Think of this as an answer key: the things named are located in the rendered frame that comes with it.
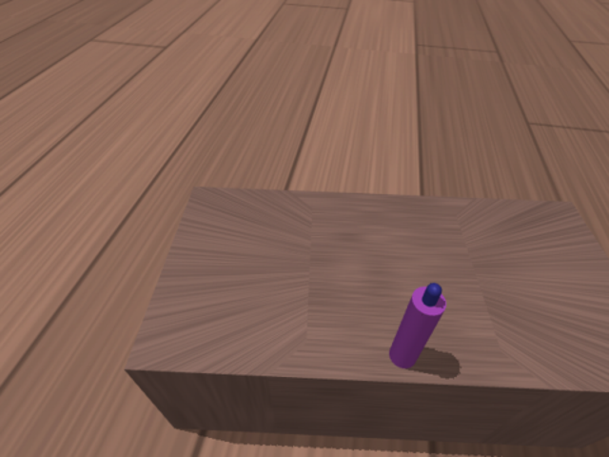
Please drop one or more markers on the bottle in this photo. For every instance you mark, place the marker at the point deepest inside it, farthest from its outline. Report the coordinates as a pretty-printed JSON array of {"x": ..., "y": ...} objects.
[{"x": 423, "y": 313}]

